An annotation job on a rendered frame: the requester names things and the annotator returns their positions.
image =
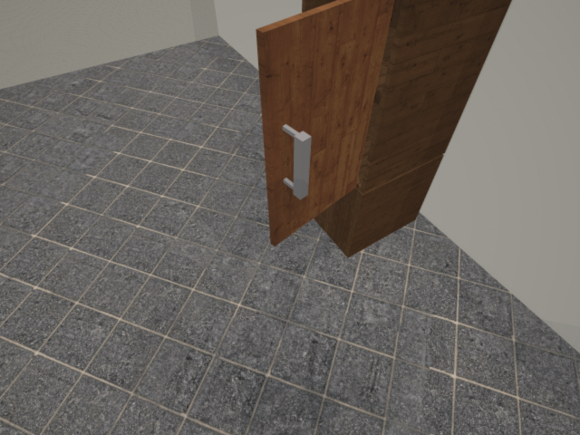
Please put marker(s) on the cupboard door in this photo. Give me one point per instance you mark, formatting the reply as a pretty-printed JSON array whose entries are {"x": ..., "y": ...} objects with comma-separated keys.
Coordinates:
[{"x": 318, "y": 73}]

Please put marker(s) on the handle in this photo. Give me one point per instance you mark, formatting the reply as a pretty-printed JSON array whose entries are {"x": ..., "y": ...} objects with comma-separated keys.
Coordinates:
[{"x": 302, "y": 153}]

